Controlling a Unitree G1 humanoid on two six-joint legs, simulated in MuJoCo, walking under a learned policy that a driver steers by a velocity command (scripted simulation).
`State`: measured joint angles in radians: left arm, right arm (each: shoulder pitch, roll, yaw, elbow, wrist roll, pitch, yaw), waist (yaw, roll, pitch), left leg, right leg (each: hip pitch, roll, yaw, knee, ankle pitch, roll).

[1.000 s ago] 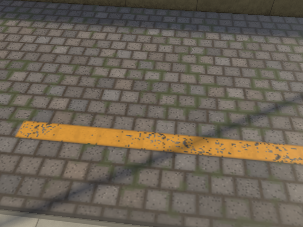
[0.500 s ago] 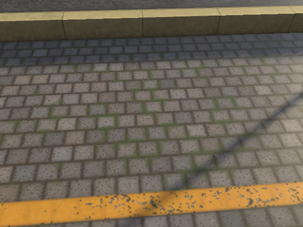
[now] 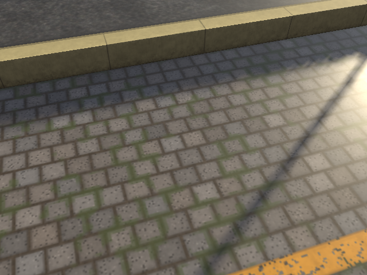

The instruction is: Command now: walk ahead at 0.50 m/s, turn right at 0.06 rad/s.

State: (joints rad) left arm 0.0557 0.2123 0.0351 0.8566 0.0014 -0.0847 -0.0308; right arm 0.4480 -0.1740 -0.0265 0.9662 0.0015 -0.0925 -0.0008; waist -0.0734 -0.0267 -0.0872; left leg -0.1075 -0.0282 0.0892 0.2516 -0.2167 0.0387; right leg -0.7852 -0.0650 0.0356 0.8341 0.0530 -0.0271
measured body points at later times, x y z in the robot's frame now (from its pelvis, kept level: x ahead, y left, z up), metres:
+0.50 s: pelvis +0.26 -0.05 +0.00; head +0.28 -0.05 +0.45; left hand +0.28 +0.22 -0.14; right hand +0.43 -0.31 -0.11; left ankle +0.41 +0.13 -0.68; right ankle +0.24 -0.14 -0.75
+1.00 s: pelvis +0.52 +0.03 +0.00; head +0.54 +0.04 +0.45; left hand +0.68 +0.29 -0.12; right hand +0.53 -0.24 -0.13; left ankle +0.50 +0.11 -0.75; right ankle +0.64 -0.16 -0.67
